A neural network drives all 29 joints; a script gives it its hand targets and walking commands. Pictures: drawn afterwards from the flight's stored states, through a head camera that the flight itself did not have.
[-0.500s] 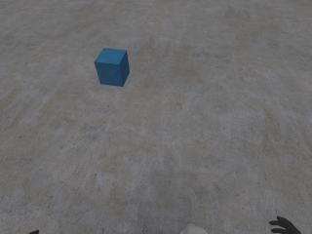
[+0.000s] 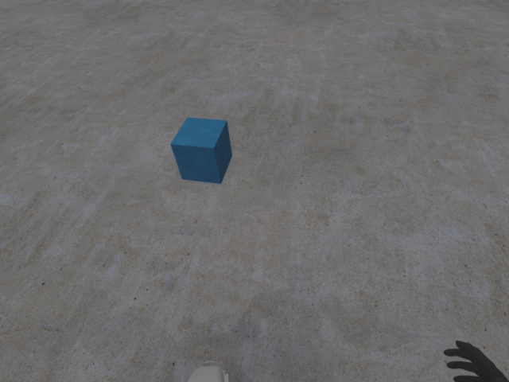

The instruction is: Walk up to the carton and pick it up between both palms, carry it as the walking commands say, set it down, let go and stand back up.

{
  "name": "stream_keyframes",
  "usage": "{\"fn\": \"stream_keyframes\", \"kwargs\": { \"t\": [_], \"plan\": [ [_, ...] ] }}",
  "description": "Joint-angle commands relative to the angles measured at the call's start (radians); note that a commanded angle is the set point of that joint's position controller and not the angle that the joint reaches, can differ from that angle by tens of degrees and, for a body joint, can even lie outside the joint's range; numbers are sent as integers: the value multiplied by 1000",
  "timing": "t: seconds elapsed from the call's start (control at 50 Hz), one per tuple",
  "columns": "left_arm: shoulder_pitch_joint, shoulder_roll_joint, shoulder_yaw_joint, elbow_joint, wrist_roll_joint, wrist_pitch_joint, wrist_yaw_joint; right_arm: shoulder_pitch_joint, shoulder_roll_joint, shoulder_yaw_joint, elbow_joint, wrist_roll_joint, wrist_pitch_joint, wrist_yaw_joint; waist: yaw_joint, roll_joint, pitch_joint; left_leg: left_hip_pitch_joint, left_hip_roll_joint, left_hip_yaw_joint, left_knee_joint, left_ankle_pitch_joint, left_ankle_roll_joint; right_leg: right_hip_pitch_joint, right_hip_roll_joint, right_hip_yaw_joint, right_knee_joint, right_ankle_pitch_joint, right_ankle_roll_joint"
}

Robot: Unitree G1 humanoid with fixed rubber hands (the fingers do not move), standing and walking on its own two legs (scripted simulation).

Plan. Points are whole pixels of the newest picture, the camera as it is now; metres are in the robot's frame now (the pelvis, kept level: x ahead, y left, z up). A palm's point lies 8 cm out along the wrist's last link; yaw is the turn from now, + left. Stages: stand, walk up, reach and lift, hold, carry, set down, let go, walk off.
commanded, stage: walk up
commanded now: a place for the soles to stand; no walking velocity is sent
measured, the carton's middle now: (204, 150) +1.39 +0.39 -0.64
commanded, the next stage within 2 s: none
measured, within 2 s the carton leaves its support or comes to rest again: neither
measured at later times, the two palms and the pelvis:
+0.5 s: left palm (49, 265) +0.34 +0.44 -0.05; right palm (408, 315) +0.27 -0.25 -0.11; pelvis +0.22 +0.10 -0.01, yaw -3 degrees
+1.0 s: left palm (47, 208) +0.51 +0.55 -0.08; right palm (328, 223) +0.46 -0.13 -0.09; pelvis +0.41 +0.22 -0.01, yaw -4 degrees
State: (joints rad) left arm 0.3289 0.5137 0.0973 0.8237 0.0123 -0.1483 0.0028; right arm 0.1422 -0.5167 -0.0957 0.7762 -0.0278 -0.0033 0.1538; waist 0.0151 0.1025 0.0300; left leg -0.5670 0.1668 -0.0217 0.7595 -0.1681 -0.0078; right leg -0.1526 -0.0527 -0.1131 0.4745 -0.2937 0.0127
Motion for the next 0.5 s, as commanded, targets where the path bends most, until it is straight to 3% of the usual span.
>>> {"fn": "stream_keyframes", "kwargs": {
  "t": [0.0, 0.04, 0.06, 0.08, 0.1, 0.12, 0.14, 0.16, 0.2, 0.22, 0.26, 0.3, 0.34, 0.36, 0.38, 0.4, 0.42, 0.44, 0.46, 0.48],
  "plan": [
    [-69, 273, 57, -51, 1, -6, 11, -69, -126, -44, -56, 5, -8, 17, -33, -243, 18, 183, -31, 57, -78, 26, 9, -191, -198, 122, -206, -51, -188],
    [-95, 289, 49, -46, 2, 2, 15, -33, -134, -54, -44, 7, -10, 14, -63, -241, 10, 293, -56, 87, -108, -58, 18, -224, -230, 130, -142, -62, -190],
    [-93, 271, 37, -41, 0, 6, 15, 28, -147, -63, -23, 6, -15, 7, -96, -183, -19, 403, -81, 92, -163, -89, 28, -238, -207, 102, -17, 27, -174],
    [-34, 211, 15, -26, 2, 10, 14, 148, -183, -79, 21, 0, -26, -10, -136, -16, -103, 570, -118, 90, -239, -171, 47, -246, -127, 30, 276, 128, -149],
    [8, 118, -19, -47, -16, 10, 15, 241, -292, -103, 25, -6, -35, -34, -170, 274, -161, 695, 147, -319, -421, -330, 132, -458, 10, -30, 640, -18, -65],
    [-31, 147, -23, -44, -24, 14, 29, 213, -331, -106, 10, 20, -38, -49, -165, 215, -139, 623, 234, -513, -543, -371, 236, -565, 64, 101, 750, -217, -63],
    [-43, 192, -13, -17, -27, 19, 32, 136, -291, -95, -11, 29, -38, -57, -124, 72, -98, 553, 219, -422, -507, -344, 259, -560, 8, 170, 778, -161, -68],
    [-10, 194, -9, 9, -33, 18, 24, 87, -234, -76, -29, 28, -37, -62, -82, 40, -43, 485, 183, -323, -492, -280, 252, -542, -28, 160, 755, -104, -66],
    [40, 182, -6, 35, -29, 17, 11, 27, -176, -57, -59, 15, -40, -63, -49, 72, 6, 374, 108, -153, -500, -199, 216, -446, -70, 139, 549, -78, -53],
    [42, 169, -9, 45, -26, 20, 5, 28, -174, -52, -62, 6, -40, -61, -52, 93, 3, 351, 85, -106, -496, -180, 223, -392, -63, 105, 457, -87, -41],
    [-10, 148, -8, 31, -19, 22, 2, 76, -182, -51, -63, -8, -41, -56, -79, 94, -7, 359, 114, -111, -518, -154, 268, -351, -50, 48, 321, -94, -26],
    [-22, 136, -3, 32, -16, 19, 1, 69, -183, -50, -77, -10, -36, -49, -75, 72, -13, 337, 115, -94, -518, -190, 271, -283, -28, 26, 226, -13, -27],
    [-2, 134, 9, 40, -13, 14, -1, 21, -170, -42, -100, -3, -26, -41, -42, 34, -16, 250, 88, -42, -479, -276, 240, -143, 1, -1, 113, 92, -33],
    [48, 143, 22, 56, -12, 12, 1, -6, -159, -36, -111, 4, -23, -38, -2, 0, -37, 162, 67, -3, -410, -302, 211, 9, 14, -11, 47, 159, -44],
    [130, 180, 45, 75, -10, 7, 11, -4, -124, -20, -121, 5, -25, -40, 53, -82, -79, 54, 24, 39, -243, -235, 167, 195, 6, 53, 14, 111, -68],
    [231, 241, 70, 77, 1, -2, 26, -4, -74, -4, -139, 6, -31, -43, 115, -260, -125, -68, -58, 120, 50, -181, 107, 313, -175, 309, -106, -128, -125],
    [209, 325, 79, 30, 5, -8, 39, 20, -90, -5, -144, 2, -27, -49, 93, -294, -118, -247, -152, 40, 281, -342, 49, 289, -426, 761, -253, -348, -264],
    [146, 330, 85, 6, -14, -2, 42, 7, -175, -26, -126, 4, -15, -59, 74, -145, -95, -252, -85, -102, 373, -325, 34, 213, -453, 758, -255, -391, -328],
    [89, 294, 77, -11, -18, -1, 43, 24, -196, -36, -106, 11, -15, -60, 49, -101, -55, -246, -52, -125, 399, -250, 27, 160, -410, 656, -235, -302, -321],
    [55, 262, 68, -19, -23, -3, 42, 50, -185, -39, -95, 9, -16, -61, 22, -94, -29, -231, -25, -132, 389, -195, 17, 116, -362, 545, -217, -180, -286]
  ]
}}
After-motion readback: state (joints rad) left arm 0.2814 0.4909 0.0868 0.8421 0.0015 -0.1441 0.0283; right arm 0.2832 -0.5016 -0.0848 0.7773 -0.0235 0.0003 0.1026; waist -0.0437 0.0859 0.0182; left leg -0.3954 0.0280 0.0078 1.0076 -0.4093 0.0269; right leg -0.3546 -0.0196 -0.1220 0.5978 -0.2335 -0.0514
